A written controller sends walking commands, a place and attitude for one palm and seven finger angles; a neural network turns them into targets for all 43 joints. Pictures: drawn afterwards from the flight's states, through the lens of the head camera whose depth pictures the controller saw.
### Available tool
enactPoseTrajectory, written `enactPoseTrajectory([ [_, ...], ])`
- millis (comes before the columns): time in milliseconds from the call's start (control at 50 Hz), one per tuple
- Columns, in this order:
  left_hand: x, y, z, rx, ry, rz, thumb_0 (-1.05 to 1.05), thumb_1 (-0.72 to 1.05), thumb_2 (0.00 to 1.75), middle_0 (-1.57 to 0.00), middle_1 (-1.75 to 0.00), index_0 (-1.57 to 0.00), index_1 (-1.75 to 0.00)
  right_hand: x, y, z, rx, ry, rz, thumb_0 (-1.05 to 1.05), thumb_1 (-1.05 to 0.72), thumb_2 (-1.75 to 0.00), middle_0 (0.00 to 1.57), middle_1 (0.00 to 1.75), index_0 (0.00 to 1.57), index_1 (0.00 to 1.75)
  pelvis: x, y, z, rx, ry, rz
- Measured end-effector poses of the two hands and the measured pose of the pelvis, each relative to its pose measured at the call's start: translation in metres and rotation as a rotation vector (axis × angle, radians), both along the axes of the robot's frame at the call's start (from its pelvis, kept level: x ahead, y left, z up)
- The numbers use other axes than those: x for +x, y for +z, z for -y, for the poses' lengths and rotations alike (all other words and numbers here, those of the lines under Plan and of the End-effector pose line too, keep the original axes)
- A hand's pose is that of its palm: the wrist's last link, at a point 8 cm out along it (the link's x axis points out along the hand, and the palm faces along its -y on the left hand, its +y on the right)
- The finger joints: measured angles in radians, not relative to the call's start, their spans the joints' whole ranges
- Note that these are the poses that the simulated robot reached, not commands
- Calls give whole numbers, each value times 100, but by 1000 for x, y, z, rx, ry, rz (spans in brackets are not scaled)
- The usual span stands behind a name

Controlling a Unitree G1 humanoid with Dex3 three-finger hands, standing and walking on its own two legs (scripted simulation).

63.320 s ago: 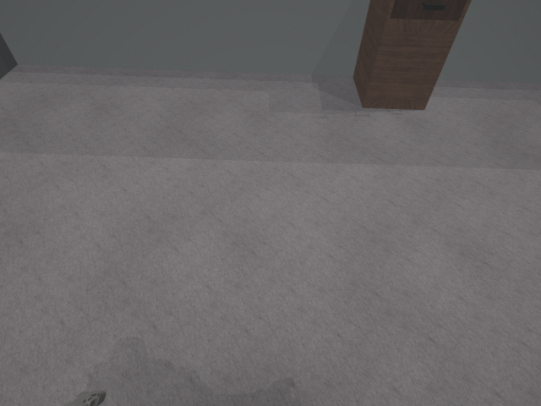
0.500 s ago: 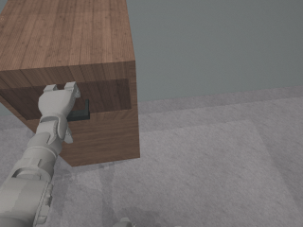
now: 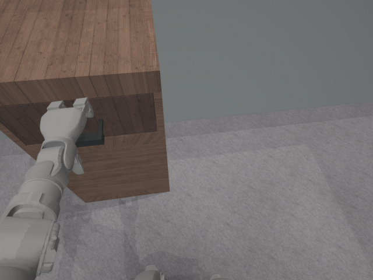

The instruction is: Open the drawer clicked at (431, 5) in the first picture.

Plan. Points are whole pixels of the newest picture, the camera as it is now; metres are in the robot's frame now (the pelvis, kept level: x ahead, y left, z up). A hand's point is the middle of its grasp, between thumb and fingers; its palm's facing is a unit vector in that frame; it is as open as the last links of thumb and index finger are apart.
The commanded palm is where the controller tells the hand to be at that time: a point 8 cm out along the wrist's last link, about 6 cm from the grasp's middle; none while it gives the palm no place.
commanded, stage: re-aim the fingers above the handle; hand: left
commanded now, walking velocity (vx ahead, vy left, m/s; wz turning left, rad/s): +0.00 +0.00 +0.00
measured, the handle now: (83, 132) +0.49 +0.26 -0.06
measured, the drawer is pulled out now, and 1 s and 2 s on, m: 0.00 0.00 0.00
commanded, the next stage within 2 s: lower the fingers behind the handle in 1.62 s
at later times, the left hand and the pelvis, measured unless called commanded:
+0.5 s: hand (71, 137) +0.44 +0.26 +0.00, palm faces -0.03 -0.05 -1.00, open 13.8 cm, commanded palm +0.43 +0.26 +0.06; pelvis -0.01 +0.01 +0.00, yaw +0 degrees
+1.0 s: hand (72, 138) +0.44 +0.26 +0.00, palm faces -0.05 -0.04 -1.00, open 13.8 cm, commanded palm +0.43 +0.25 +0.06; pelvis +0.00 +0.01 +0.00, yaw -1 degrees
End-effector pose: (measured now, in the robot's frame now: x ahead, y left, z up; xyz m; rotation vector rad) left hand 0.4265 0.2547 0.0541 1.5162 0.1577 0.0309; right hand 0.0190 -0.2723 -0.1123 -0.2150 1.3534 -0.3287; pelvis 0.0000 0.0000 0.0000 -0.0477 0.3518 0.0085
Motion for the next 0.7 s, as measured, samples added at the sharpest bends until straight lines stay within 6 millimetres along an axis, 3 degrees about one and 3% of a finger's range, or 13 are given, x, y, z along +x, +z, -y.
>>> enactPoseTrajectory([
  [200,-5,0,-14,19,62,2,0,-49,30,-31,-120,-31,-120,-16,-3,-1,15,-34,-33,1,-90,-90,20,30,20,30,0,0,0,3,-21,-4],
  [340,-14,0,-13,9,15,-6,0,-49,30,-31,-120,-31,-120,-10,-2,-6,16,-17,-17,1,-90,-90,20,30,20,30,-1,1,-2,-1,-3,9],
  [520,-4,2,-7,8,26,44,0,-49,30,-31,-120,-31,-120,1,-4,-9,15,5,22,1,-90,-90,20,30,20,30,-6,-3,-6,-5,-3,-3],
  [700,-4,0,-10,6,26,-2,0,-49,30,-31,-120,-31,-120,-6,-1,-14,16,-8,16,1,-90,-90,20,30,20,30,-5,-1,-9,-4,-11,2],
])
